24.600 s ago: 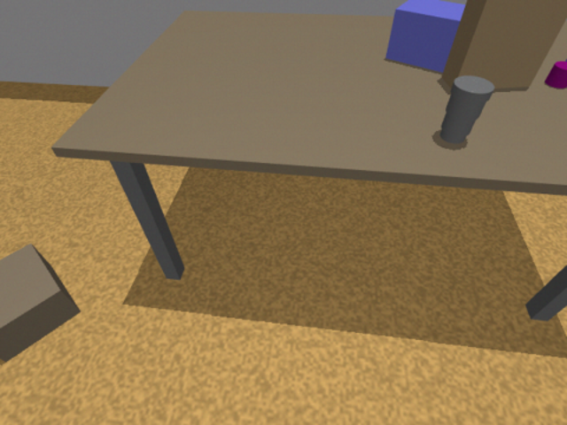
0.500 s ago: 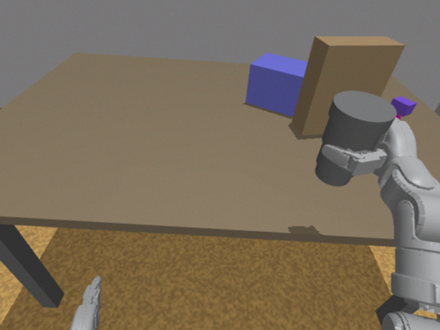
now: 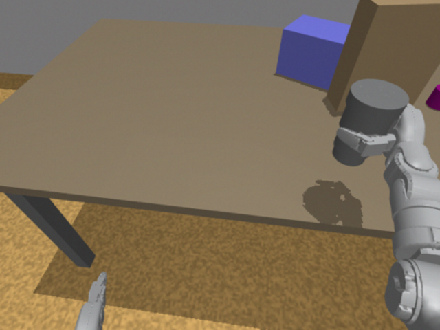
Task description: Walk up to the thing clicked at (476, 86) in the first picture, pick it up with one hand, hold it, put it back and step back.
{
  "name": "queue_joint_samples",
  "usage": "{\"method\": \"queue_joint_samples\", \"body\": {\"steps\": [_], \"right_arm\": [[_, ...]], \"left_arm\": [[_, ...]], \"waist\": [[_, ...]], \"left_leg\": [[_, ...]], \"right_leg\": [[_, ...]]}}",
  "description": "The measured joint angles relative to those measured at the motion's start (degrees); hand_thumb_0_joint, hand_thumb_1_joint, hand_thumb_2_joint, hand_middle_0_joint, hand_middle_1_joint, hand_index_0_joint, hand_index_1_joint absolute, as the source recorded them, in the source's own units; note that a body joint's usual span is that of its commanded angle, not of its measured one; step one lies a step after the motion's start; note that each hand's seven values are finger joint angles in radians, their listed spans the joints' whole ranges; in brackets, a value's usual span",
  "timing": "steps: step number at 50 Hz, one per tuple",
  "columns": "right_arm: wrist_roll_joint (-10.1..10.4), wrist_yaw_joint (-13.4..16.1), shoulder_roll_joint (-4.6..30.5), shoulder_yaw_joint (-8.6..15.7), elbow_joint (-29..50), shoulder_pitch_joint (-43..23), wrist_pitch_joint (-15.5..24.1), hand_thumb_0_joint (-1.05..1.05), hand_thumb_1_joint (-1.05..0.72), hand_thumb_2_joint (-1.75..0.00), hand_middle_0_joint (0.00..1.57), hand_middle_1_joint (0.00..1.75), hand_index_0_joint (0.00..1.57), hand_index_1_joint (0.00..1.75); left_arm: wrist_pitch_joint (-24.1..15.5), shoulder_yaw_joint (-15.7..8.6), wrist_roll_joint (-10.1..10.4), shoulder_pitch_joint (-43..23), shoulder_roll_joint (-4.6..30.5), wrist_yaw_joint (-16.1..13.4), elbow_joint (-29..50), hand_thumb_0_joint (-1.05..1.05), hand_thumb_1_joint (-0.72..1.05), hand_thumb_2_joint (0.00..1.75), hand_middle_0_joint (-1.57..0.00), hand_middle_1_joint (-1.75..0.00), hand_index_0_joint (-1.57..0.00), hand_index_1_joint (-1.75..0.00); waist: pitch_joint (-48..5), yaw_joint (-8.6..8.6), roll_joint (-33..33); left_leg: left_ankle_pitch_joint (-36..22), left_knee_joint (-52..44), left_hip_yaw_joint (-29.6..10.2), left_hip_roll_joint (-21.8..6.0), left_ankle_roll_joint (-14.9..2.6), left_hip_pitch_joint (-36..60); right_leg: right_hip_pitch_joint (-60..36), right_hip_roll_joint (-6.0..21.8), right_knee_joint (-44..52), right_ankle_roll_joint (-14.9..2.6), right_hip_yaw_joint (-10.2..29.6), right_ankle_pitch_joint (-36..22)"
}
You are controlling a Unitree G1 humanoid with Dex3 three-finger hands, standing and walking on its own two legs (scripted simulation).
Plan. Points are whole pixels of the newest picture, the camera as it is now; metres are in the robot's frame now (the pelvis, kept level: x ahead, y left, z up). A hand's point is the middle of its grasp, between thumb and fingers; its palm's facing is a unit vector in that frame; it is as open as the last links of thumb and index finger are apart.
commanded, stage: crouch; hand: right
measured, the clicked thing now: (361, 127) +0.45 -0.20 +0.16
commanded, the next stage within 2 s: lower in 0.74 s
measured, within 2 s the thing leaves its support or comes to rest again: rests again in 1.88 s
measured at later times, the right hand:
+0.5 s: hand (361, 126) +0.48 -0.22 +0.14, palm faces +0.19 +0.98 +0.01, open 10.6 cm
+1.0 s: hand (357, 130) +0.50 -0.22 +0.12, palm faces +0.20 +0.98 +0.01, open 10.6 cm
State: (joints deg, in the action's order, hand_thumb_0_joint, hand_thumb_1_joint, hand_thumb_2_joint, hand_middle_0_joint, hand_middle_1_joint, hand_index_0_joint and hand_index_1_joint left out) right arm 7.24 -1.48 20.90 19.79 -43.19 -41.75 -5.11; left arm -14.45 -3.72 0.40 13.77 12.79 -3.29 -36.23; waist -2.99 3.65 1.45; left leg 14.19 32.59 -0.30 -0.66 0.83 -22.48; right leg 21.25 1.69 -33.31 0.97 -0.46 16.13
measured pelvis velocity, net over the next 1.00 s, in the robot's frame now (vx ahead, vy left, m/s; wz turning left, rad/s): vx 0.01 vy -0.01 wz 0.01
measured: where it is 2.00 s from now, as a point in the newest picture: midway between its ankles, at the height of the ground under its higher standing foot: outside the picture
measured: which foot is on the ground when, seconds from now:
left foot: down 0.00-1.00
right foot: down 0.00-1.00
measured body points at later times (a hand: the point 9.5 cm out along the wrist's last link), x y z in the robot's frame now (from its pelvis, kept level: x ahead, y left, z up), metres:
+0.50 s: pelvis +0.02 -0.01 +0.00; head +0.05 -0.01 +0.45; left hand +0.16 +0.26 -0.08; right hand +0.46 -0.27 +0.14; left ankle +0.03 +0.13 -0.73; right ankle +0.01 -0.13 -0.73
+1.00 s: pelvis +0.01 -0.01 -0.01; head +0.07 -0.01 +0.43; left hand +0.15 +0.26 -0.08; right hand +0.48 -0.28 +0.12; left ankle +0.03 +0.13 -0.73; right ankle +0.01 -0.13 -0.73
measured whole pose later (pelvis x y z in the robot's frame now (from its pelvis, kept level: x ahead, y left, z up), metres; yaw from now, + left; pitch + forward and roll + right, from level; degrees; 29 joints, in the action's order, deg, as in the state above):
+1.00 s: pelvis +0.01 -0.01 -0.01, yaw +1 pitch +12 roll +1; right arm 5.5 -4.9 27.1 23.2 -62.2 -48.7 10.6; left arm -7.3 -2.6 0.0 15.8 13.6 -1.7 -25.7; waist -5.3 6.7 0.7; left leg 17.1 38.6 -0.6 0.1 1.3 -33.1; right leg 32.6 2.4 -41.5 0.5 -0.6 20.5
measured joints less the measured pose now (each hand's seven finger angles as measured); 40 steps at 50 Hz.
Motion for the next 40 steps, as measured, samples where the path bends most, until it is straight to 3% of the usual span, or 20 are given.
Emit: {"method": "queue_joint_samples", "body": {"steps": [8, 15, 40], "right_arm": [[-0.13, -1.1, 1.19, -0.09, -4.83, -0.54, 5.93, 0.0, 0.44, -1.07, 0.71, 0.95, 0.7, 0.97], [-0.01, -1.78, 1.62, -0.19, -7.01, -1.12, 8.86, 0.0, 0.44, -1.07, 0.71, 0.95, 0.7, 0.97], [-1.04, -3.04, 4.24, 2.23, -13.23, -4.34, 13.61, 0.0, 0.44, -1.07, 0.71, 0.95, 0.7, 0.97]], "left_arm": [[2.03, 0.8, 0.09, 0.28, -0.24, 0.49, 2.02, -0.01, -0.53, 0.05, -0.05, -0.04, -0.05, -0.04], [3.67, 0.97, 0.15, 0.76, -0.26, 0.4, 3.29, -0.01, -0.53, 0.05, -0.05, -0.04, -0.05, -0.04], [6.66, 0.93, 0.07, 1.88, 0.79, 1.13, 8.81, -0.01, -0.53, 0.05, -0.05, -0.04, -0.05, -0.04]], "waist": [[-0.44, 0.36, -0.49], [-1.05, 0.51, -0.54], [-1.89, 1.86, -0.85]], "left_leg": [[0.29, 0.05, -0.02, 0.12, 0.13, -1.55], [0.69, 0.06, -0.15, 0.16, 0.32, -2.2], [2.17, 3.29, -0.36, 0.66, 0.4, -6.95]], "right_leg": [[1.83, 0.12, -0.71, -0.11, -0.02, 0.68], [2.68, 0.18, -1.26, -0.27, -0.15, 1.42], [7.63, 0.7, -5.33, -0.33, -0.27, 3.52]]}}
